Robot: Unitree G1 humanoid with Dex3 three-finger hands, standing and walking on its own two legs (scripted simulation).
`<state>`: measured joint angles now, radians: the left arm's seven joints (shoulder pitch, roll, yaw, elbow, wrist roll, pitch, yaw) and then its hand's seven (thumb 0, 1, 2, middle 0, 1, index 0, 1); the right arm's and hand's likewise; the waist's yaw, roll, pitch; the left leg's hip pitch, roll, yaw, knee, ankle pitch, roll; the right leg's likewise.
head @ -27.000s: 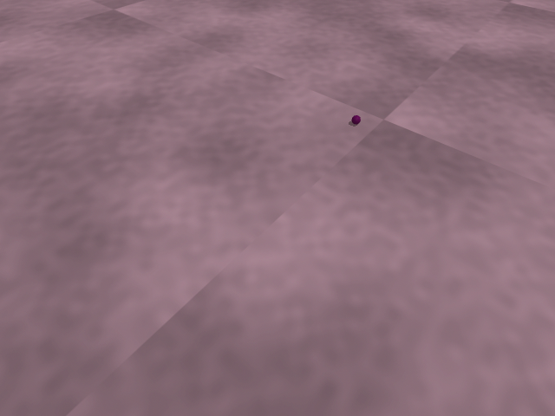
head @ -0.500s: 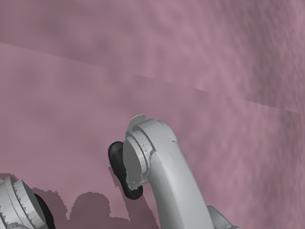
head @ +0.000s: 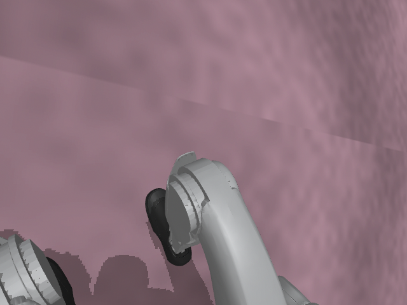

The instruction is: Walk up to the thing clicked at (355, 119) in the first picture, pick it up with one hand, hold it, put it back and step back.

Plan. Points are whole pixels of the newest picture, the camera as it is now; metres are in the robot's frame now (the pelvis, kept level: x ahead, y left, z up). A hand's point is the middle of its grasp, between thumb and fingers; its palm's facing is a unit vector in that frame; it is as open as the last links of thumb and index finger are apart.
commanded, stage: settle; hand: left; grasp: from above
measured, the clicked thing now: out of the picture +0.50 +0.37 -0.28
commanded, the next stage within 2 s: lift in 0.94 s
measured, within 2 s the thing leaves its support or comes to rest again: leaves its support in 0.22 s
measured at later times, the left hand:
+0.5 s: hand out of the picture +0.49 +0.38 -0.21, palm faces -0.40 -0.15 -0.90, open 7.2 cm
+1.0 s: hand out of the picture +0.48 +0.38 -0.14, palm faces -0.43 -0.12 -0.90, open 7.1 cm
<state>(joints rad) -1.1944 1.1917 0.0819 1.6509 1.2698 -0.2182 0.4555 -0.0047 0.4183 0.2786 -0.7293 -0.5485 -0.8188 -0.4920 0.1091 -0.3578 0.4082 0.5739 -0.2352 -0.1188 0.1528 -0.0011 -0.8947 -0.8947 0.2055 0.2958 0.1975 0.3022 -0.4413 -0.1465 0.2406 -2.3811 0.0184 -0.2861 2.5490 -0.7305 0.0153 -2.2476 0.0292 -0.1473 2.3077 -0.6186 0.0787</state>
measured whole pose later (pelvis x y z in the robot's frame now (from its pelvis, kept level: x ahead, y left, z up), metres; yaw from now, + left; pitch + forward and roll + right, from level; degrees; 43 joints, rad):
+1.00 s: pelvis -0.01 -0.01 +0.02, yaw +5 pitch +34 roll -14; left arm -1.13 0.95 0.05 1.30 1.23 -0.14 0.14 -0.02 0.41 0.10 -0.87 -0.41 -0.97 -0.33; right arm 0.16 -0.35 0.19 0.53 -0.13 0.04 0.12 0.00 -0.90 -0.90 0.21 0.30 0.20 0.30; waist -0.33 -0.01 0.06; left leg -2.38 -0.01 -0.20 2.42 -0.65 0.01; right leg -2.26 -0.03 -0.09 2.26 -0.61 0.05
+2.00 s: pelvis -0.01 -0.01 +0.21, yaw +13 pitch +29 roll -5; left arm -0.58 0.60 -0.04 0.73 0.97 -0.05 -0.01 0.01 0.42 0.22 -0.74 -0.55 -0.87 -0.47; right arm 0.13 -0.26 0.00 0.63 0.01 0.10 0.00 0.00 -0.91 -0.90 0.21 0.30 0.20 0.30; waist -0.10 0.07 -0.16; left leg -1.72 0.03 -0.07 1.81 -0.61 0.01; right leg -1.68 -0.04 -0.02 1.73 -0.56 0.06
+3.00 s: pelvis +0.07 +0.00 +0.43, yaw +14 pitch +9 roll -1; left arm -0.34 0.40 -0.19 0.81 0.99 0.02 0.09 0.02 0.40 0.30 -0.71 -0.59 -0.84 -0.52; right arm 0.24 -0.24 -0.05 0.75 0.05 0.00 -0.05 0.01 -0.91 -0.89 0.21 0.30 0.20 0.30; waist -0.04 0.04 -0.08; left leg -0.59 0.04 0.02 0.81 -0.38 -0.01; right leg -0.60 -0.03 0.01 0.77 -0.34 0.04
